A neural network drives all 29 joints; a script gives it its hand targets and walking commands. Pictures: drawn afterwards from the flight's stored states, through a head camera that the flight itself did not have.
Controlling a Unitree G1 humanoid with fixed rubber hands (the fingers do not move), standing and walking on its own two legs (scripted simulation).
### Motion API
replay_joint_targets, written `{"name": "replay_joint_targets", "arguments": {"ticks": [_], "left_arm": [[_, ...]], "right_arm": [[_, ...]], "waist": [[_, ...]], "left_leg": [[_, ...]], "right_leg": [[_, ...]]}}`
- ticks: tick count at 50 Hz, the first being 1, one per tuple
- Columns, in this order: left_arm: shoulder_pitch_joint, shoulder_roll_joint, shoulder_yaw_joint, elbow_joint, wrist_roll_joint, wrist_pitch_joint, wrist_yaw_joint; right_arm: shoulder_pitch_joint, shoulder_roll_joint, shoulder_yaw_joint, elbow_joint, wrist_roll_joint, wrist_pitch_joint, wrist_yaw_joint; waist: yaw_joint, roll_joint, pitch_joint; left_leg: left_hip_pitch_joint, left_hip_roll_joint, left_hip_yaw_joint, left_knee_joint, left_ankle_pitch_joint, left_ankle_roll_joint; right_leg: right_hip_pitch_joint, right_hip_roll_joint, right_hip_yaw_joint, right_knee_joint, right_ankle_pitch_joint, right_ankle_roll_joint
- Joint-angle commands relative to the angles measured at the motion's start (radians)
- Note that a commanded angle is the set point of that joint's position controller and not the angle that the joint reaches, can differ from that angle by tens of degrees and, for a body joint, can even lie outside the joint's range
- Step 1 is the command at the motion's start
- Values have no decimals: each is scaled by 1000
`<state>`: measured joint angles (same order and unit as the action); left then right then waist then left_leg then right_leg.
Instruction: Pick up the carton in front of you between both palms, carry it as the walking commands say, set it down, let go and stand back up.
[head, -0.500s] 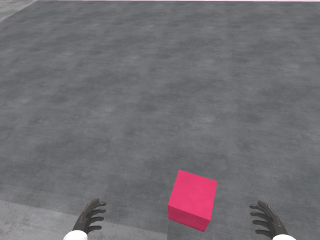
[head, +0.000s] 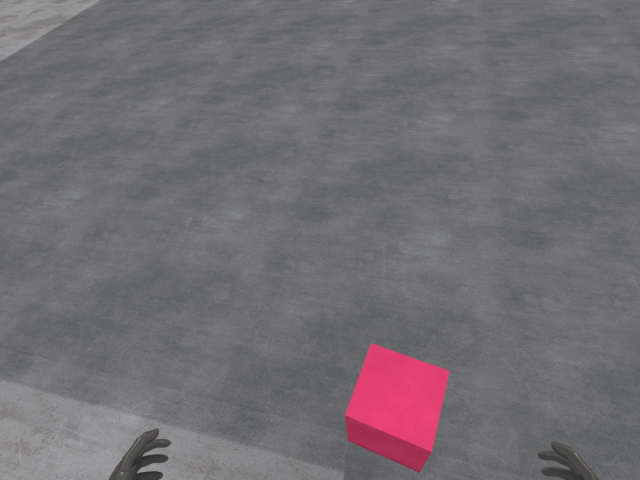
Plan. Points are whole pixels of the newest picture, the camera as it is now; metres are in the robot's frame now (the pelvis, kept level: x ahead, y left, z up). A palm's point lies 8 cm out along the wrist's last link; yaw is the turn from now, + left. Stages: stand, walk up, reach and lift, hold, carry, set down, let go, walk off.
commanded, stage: stand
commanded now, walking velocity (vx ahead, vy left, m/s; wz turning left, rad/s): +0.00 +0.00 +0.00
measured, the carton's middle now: (395, 408) +0.40 -0.11 -0.64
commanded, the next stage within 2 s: none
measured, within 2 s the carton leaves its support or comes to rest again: neither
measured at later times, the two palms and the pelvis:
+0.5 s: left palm out of the picture +0.09 +0.31 -0.08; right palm out of the picture +0.09 -0.29 -0.10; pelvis -0.01 +0.00 +0.01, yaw +0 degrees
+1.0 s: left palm out of the picture +0.08 +0.31 -0.08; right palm out of the picture +0.05 -0.30 -0.10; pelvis -0.03 +0.01 +0.01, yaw -1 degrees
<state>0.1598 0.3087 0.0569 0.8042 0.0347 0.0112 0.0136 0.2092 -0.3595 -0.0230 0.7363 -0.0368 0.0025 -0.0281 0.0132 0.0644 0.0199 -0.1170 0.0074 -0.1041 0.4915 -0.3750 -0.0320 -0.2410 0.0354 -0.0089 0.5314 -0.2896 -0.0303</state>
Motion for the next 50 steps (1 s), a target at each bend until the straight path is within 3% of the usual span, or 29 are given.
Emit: {"name": "replay_joint_targets", "arguments": {"ticks": [1,30,50], "left_arm": [[-19,174,41,-34,-2,-12,5],[-86,204,22,131,-11,-19,-5],[-105,226,8,186,-19,-24,-7]], "right_arm": [[5,-132,-30,-39,1,-14,-7],[-36,-170,-15,116,6,-28,-5],[-44,-186,-12,183,12,-29,1]], "waist": [[-2,-57,-77],[1,-56,-16],[-2,-60,-15]], "left_leg": [[-42,54,-17,-43,383,23],[-47,78,-30,-169,241,36],[-33,86,-24,-192,235,40]], "right_leg": [[126,-110,105,-68,404,0],[138,-121,132,-163,232,-2],[140,-129,147,-184,233,-5]]}}
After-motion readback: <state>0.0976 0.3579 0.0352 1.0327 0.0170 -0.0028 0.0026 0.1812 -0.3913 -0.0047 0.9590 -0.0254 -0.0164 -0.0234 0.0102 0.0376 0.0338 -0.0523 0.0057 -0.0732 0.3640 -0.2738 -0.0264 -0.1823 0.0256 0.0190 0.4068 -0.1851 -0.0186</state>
